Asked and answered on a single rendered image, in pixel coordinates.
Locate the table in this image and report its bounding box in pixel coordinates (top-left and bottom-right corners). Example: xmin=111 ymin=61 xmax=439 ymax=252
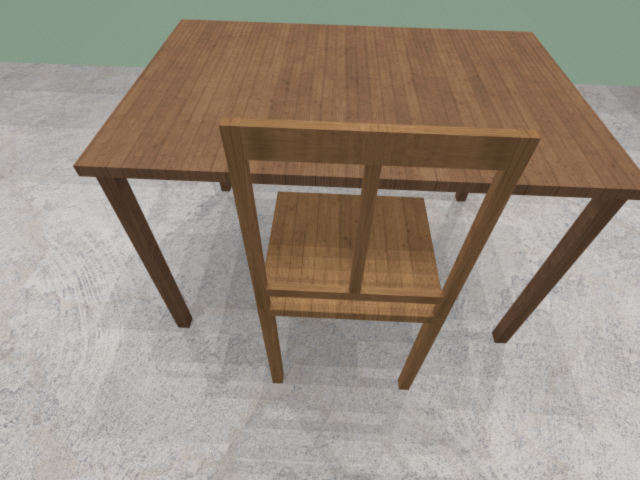
xmin=73 ymin=19 xmax=640 ymax=343

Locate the chair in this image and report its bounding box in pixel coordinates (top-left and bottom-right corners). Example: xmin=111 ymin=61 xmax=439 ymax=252
xmin=219 ymin=118 xmax=541 ymax=390

